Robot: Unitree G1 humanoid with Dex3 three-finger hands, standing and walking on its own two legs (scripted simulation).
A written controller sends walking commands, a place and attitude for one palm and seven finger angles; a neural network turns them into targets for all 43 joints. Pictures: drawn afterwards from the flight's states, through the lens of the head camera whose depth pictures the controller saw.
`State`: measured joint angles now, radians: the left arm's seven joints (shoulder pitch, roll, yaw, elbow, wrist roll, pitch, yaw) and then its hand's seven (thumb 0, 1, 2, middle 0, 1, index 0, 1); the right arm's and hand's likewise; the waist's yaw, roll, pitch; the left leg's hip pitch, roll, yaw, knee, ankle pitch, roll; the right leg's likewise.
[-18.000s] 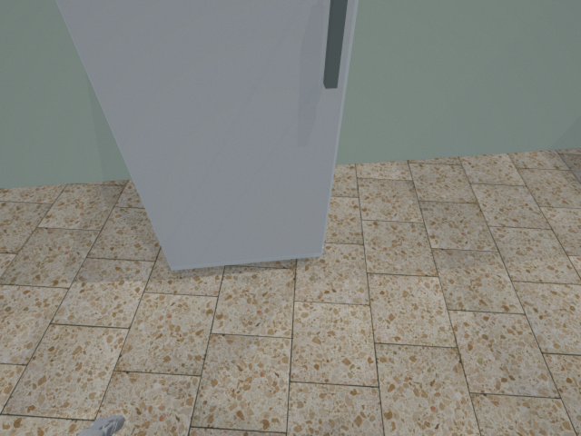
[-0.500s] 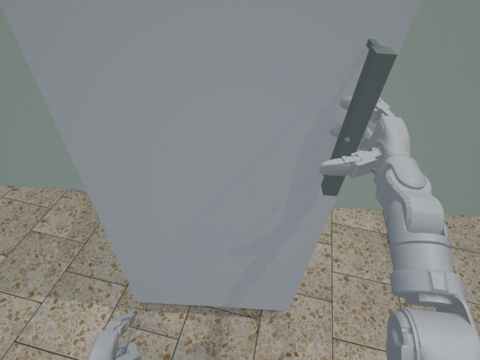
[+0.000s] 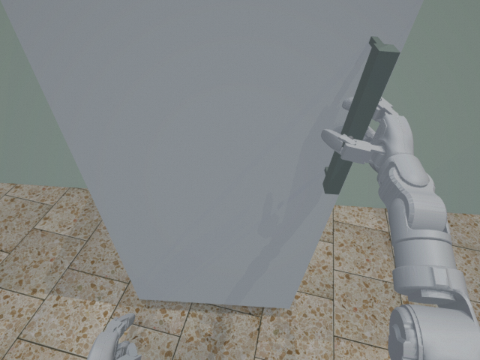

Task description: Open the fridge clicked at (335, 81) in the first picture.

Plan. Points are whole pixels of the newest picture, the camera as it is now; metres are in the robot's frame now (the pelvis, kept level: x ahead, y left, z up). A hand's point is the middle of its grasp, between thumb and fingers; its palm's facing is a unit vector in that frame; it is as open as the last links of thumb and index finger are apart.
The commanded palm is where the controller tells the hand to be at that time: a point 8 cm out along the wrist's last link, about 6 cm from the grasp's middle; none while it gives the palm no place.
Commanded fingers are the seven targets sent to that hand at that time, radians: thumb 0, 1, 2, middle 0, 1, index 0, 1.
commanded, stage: grip the handle and tug to test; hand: right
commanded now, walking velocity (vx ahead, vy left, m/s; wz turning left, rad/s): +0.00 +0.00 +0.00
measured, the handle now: (349, 125) +0.46 -0.15 +0.20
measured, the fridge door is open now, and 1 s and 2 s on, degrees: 0 0 12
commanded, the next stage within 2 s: pull the door a little, standing still in 0.94 s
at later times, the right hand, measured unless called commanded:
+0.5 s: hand (347, 138) +0.41 -0.13 +0.21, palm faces +0.01 +1.00 +0.00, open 6.3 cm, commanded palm +0.39 -0.18 +0.21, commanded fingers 0.00 -0.90 -0.90 0.45 1.40 0.45 1.40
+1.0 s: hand (346, 139) +0.41 -0.13 +0.21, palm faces +0.01 +1.00 +0.00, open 6.3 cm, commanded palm +0.36 -0.18 +0.21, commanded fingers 0.00 -0.90 -0.90 0.45 1.40 0.45 1.40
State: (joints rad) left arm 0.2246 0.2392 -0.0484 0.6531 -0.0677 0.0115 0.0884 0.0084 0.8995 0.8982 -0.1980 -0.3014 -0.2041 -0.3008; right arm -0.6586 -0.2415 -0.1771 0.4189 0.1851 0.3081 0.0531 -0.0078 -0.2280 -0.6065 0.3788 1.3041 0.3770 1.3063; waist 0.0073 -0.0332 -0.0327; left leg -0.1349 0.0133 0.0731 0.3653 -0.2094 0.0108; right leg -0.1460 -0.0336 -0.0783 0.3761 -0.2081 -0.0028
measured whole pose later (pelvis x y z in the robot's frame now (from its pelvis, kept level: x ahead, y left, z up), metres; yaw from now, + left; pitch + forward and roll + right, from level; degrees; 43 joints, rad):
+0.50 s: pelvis +0.00 +0.00 +0.00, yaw -1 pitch -1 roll +0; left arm 0.21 0.24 -0.05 0.66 -0.07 0.02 0.09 0.01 0.90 0.90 -0.20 -0.30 -0.20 -0.30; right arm -0.66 -0.22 -0.15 0.40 0.18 0.33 0.04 0.00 -0.61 -0.81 0.36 1.37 0.36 1.37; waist 0.00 -0.04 -0.04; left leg -0.13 0.02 0.08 0.37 -0.22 0.01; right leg -0.15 -0.03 -0.07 0.38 -0.22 0.00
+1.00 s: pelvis +0.02 +0.00 +0.00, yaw +1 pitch -1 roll +0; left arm 0.21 0.24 -0.04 0.61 -0.07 0.04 0.06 0.01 0.90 0.90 -0.20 -0.30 -0.20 -0.30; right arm -0.50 -0.23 -0.20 0.17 0.19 0.38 0.04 0.00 -0.67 -0.76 0.31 1.40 0.29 1.38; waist 0.02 -0.04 -0.05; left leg -0.12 0.01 0.05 0.36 -0.23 0.01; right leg -0.11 -0.04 -0.10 0.36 -0.23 0.00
